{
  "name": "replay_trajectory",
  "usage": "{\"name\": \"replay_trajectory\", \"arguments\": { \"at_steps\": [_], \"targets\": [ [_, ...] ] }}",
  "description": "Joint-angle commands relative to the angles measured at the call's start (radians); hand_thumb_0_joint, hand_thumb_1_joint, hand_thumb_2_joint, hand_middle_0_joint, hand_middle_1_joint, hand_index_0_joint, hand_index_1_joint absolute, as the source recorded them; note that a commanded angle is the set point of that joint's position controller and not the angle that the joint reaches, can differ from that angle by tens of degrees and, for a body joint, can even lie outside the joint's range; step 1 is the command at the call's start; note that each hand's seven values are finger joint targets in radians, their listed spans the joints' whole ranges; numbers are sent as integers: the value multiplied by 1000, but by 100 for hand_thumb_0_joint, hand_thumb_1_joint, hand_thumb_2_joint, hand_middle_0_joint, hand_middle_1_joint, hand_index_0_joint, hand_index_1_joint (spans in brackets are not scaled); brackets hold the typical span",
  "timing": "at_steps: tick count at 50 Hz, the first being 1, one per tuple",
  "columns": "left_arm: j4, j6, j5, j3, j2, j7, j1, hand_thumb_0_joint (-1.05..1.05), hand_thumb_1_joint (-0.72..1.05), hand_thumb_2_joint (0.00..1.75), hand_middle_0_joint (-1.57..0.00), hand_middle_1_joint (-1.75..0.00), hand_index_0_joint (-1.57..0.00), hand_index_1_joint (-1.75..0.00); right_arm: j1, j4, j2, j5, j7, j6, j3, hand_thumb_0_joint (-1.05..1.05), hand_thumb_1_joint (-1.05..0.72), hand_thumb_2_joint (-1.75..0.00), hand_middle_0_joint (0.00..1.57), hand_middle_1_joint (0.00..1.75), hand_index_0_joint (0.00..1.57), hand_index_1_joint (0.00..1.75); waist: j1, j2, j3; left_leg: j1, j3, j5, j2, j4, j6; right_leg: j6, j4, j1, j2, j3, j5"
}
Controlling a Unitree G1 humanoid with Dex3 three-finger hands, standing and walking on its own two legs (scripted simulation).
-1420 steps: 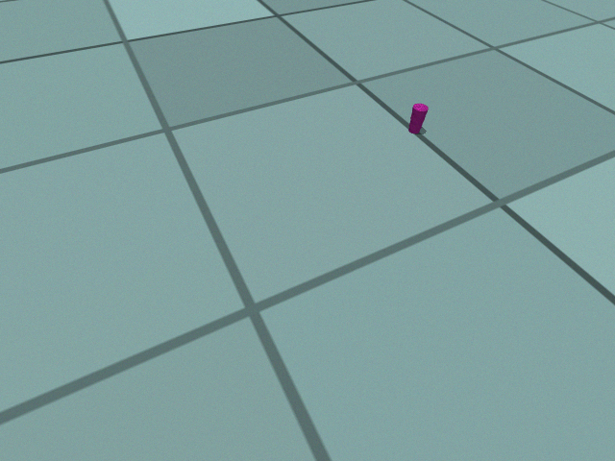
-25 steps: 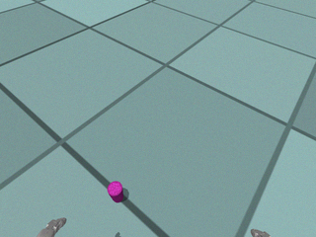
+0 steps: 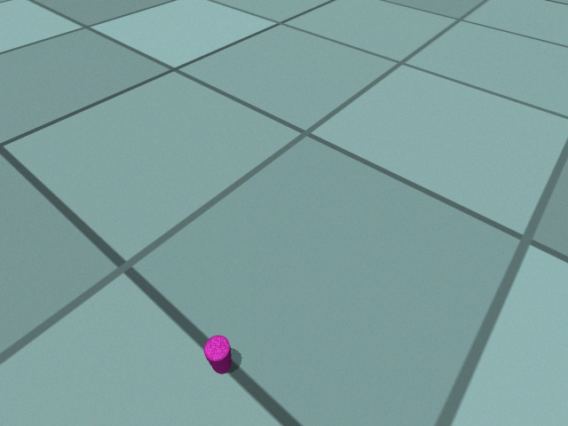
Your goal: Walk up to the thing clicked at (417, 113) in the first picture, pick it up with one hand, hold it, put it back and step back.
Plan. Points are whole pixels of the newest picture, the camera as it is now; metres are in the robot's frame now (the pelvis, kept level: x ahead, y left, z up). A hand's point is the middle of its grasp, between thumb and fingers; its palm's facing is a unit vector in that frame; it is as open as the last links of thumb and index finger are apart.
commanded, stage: stand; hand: left
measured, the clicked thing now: (219, 356) +0.46 +0.22 -0.70
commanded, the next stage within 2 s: step back in 1.38 s
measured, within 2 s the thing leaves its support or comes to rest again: neither
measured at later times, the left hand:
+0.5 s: hand out of the picture +0.06 +0.25 -0.16, palm faces -0.02 -0.94 -0.34, open 7.4 cm
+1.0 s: hand out of the picture +0.09 +0.24 -0.15, palm faces -0.01 -0.94 -0.34, open 7.4 cm
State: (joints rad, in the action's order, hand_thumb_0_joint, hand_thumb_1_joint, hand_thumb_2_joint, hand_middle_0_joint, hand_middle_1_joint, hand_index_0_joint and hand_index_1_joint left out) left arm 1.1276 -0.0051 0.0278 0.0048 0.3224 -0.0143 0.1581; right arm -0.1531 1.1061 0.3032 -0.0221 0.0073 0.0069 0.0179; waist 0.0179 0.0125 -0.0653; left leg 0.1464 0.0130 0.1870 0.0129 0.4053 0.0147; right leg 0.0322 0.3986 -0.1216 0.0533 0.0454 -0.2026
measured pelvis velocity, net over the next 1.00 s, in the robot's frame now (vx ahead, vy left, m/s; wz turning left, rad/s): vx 0.02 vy -0.01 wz -0.01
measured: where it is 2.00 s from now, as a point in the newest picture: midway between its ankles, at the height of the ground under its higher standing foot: outside the picture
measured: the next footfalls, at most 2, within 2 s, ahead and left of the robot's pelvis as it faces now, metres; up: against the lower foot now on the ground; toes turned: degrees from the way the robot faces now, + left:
none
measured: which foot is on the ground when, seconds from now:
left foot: down 0.00-1.00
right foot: down 0.00-1.00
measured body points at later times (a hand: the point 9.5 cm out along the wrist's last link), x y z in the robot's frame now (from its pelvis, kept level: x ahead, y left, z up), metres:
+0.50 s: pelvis +0.00 +0.00 +0.00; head +0.01 -0.01 +0.45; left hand +0.06 +0.29 -0.13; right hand +0.06 -0.30 -0.14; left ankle +0.03 +0.13 -0.74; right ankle +0.01 -0.14 -0.74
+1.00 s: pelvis +0.02 -0.01 +0.00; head +0.03 -0.01 +0.45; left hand +0.09 +0.29 -0.13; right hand +0.09 -0.30 -0.13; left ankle +0.03 +0.13 -0.74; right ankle +0.01 -0.14 -0.74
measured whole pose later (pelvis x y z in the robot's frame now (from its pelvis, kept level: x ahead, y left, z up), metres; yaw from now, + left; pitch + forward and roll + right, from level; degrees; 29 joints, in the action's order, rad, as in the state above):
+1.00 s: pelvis +0.02 -0.01 +0.00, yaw -1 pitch -3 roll +0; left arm 1.16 -0.01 0.02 0.01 0.33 0.00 0.09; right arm -0.10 1.14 0.34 -0.01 0.01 0.00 0.00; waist 0.01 0.01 -0.06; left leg 0.11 0.01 0.17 0.03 0.33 0.03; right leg 0.02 0.32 -0.09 0.04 0.04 -0.19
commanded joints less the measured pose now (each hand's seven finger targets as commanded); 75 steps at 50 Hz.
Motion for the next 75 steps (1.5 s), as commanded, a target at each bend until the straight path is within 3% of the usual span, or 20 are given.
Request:
{"name": "replay_trajectory", "arguments": {
  "at_steps": [1,6,10,13,23,27,31,34,41,68,69,70,72,75],
  "targets": [
    [-32,-27,0,35,202,-15,-50,0,90,90,-20,-30,-20,-30,42,-39,201,-1,10,-22,38,0,-90,-90,20,30,20,30,-5,-3,15,29,96,10,85,-117,-28,-35,-109,-11,71,-82,-19],
    [-20,-24,0,37,211,-14,-60,0,90,90,-20,-30,-20,-30,47,-28,205,-2,10,-19,36,0,-90,-90,20,30,20,30,-8,6,25,32,94,27,87,-124,-28,-36,-120,-6,74,-85,-19],
    [-12,-23,2,33,211,-12,-60,0,90,90,-20,-30,-20,-30,52,-24,210,1,6,-17,35,0,-90,-90,20,30,20,30,-8,-10,7,46,93,64,85,-129,-26,-33,-130,-26,70,-85,-76],
    [-14,-28,-2,35,214,-12,-70,0,90,90,-20,-30,-20,-30,48,-19,206,0,6,-18,33,0,-90,-90,20,30,20,30,-11,-9,43,18,88,2,92,-110,-32,-36,-135,-8,83,-96,-20],
    [-8,-24,-5,36,221,-7,-75,0,90,90,-20,-30,-20,-30,52,-13,219,3,8,-20,27,0,-90,-90,20,30,20,30,-13,-8,40,26,87,-5,95,-130,-28,-39,-129,3,80,-89,4],
    [-11,-27,-7,37,216,-7,-74,0,90,90,-20,-30,-20,-30,62,-14,231,3,8,-25,28,0,-90,-90,20,30,20,30,-10,7,71,-5,85,-82,105,-120,-30,-40,-124,23,86,-89,78],
    [-8,-25,-7,37,214,-7,-77,0,90,90,-20,-30,-20,-30,63,-12,229,5,8,-25,25,0,-90,-90,20,30,20,30,-13,-8,59,-8,81,-73,104,-123,-29,-36,-129,18,83,-85,70],
    [-11,-27,-11,39,218,-6,-84,0,90,90,-20,-30,-20,-30,54,-9,229,6,9,-28,22,0,-90,-90,20,30,20,30,-15,0,81,-17,75,-135,106,-124,-27,-36,-119,48,89,-88,145],
    [-12,-25,-12,42,216,-5,-88,0,90,90,-20,-30,-20,-30,64,-9,235,6,12,-29,22,0,-90,-90,20,30,20,30,-14,-5,87,-28,69,-171,111,-121,-26,-36,-117,60,89,-85,178],
    [-31,-26,-11,46,221,-1,-91,0,90,90,-20,-30,-20,-30,90,-20,242,6,7,-30,24,0,-90,-90,20,30,20,30,-17,-11,88,-57,68,-158,121,-123,-23,-41,-129,37,88,-86,160],
    [-58,-17,-34,92,293,-6,-84,0,90,90,-20,-30,-20,-30,118,-42,288,13,-1,-11,45,0,-90,-90,20,30,20,30,-17,-21,-14,36,72,-285,93,-13,-49,-51,-47,-39,76,-106,317],
    [-72,-13,-37,96,292,-10,-74,0,90,90,-20,-30,-20,-30,98,-57,271,22,-2,-5,44,0,-90,-90,20,30,20,30,-25,-23,6,51,56,-299,86,16,-49,-65,-25,-26,81,-98,351],
    [-110,-10,-36,103,282,-11,-70,0,90,90,-20,-30,-20,-30,69,-76,273,27,-5,2,51,0,-90,-90,20,30,20,30,-32,-14,108,40,52,-331,88,64,-64,-91,32,11,89,-99,377],
    [-160,2,-29,110,286,-10,-86,0,90,90,-20,-30,-20,-30,66,-112,271,26,-8,15,64,0,-90,-90,20,30,20,30,-30,-47,173,29,30,-267,56,179,-71,-142,51,-32,133,-142,352]
  ]
}}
